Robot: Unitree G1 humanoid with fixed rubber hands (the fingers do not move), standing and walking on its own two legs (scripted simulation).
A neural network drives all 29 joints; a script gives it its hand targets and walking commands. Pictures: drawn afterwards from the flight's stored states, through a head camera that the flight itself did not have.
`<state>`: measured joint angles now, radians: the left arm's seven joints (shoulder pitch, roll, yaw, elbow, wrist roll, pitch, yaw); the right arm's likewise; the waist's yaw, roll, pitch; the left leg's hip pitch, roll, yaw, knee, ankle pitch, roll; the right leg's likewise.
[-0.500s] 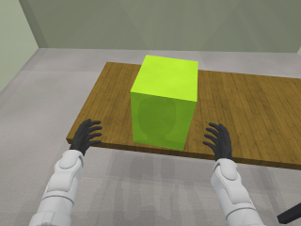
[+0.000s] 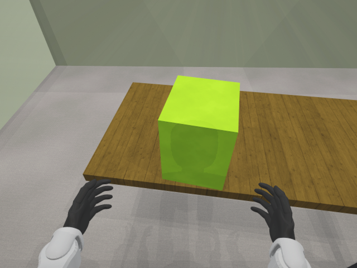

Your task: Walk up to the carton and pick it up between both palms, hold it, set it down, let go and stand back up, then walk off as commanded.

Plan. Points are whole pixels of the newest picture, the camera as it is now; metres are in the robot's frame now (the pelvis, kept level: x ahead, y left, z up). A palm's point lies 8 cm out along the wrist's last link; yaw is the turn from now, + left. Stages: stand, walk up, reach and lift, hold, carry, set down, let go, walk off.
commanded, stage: set down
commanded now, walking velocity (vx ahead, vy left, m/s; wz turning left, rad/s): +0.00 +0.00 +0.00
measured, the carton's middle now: (199, 132) +0.47 -0.04 +0.04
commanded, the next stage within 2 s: none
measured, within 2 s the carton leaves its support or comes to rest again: neither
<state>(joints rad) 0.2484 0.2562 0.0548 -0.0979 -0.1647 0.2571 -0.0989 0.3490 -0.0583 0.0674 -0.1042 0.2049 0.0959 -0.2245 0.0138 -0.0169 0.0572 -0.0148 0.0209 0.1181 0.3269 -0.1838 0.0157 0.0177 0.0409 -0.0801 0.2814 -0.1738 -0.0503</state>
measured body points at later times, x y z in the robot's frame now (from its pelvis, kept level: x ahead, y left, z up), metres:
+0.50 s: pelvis +0.00 +0.01 +0.00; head -0.02 +0.00 +0.45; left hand +0.19 +0.24 +0.03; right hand +0.19 -0.18 +0.02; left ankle +0.01 +0.10 -0.75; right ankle +0.00 -0.08 -0.75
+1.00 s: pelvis +0.01 +0.00 +0.00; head +0.01 +0.00 +0.45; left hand +0.18 +0.25 -0.01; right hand +0.19 -0.19 -0.02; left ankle +0.01 +0.10 -0.75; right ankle +0.00 -0.08 -0.75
